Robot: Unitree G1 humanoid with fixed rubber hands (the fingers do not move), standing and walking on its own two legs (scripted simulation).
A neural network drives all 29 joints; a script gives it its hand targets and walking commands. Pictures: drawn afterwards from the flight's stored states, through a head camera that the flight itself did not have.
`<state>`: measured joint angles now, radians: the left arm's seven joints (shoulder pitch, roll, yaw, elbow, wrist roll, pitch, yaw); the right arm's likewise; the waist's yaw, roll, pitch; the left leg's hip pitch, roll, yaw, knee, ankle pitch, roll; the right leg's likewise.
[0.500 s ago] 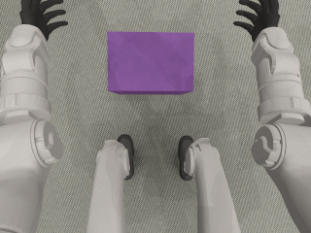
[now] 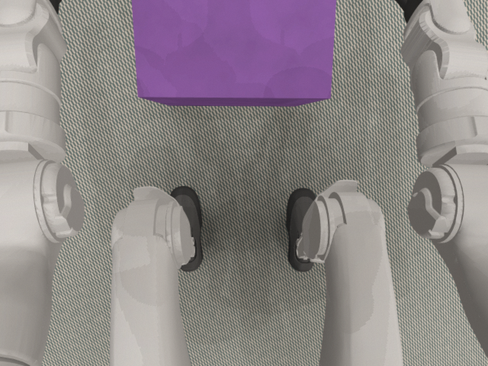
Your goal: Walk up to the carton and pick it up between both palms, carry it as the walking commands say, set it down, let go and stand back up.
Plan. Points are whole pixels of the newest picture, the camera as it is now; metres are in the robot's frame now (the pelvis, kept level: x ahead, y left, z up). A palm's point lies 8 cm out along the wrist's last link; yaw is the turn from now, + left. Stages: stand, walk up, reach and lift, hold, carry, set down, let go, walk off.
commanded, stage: reach and lift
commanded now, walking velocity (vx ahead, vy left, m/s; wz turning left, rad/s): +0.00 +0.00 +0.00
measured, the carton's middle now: (233, 48) +0.53 +0.02 -0.32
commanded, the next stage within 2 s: none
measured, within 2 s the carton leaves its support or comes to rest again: neither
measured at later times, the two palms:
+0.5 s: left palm (97, 32) +0.54 +0.24 -0.26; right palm (367, 35) +0.54 -0.19 -0.26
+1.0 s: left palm (99, 28) +0.54 +0.23 -0.25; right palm (365, 30) +0.54 -0.18 -0.24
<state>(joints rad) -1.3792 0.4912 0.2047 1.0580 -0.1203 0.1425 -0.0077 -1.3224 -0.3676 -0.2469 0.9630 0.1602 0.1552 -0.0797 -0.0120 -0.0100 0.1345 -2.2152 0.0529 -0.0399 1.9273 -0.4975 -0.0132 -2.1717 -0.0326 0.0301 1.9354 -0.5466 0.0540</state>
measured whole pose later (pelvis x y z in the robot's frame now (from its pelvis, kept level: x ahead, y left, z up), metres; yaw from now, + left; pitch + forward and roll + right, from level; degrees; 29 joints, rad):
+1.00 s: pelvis -0.01 +0.00 -0.07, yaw +0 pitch +37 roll -1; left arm -1.53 0.50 0.03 1.23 -0.27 0.04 0.05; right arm -1.49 -0.38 -0.08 1.16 0.28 0.05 -0.12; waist 0.00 -0.03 0.39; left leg -2.30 0.05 -0.06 2.19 -0.53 -0.03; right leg -2.26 -0.01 0.04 2.20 -0.58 0.06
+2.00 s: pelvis -0.02 +0.00 -0.08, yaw +0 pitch +36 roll -1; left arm -1.57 0.47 0.05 1.15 -0.19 0.16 0.03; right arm -1.51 -0.35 -0.15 1.08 0.23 0.14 -0.12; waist 0.02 -0.04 0.43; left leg -2.32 0.05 -0.06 2.20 -0.50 -0.02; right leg -2.29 0.01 0.05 2.21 -0.55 0.06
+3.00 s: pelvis +0.00 +0.00 -0.01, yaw +0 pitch +47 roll -2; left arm -1.31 0.32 0.30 0.85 0.06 0.35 -0.01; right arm -1.24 -0.17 -0.42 0.74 -0.04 0.34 -0.06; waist -0.01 -0.02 0.02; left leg -2.29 0.03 -0.06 1.95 -0.49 -0.03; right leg -2.24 -0.01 0.03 1.96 -0.54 0.05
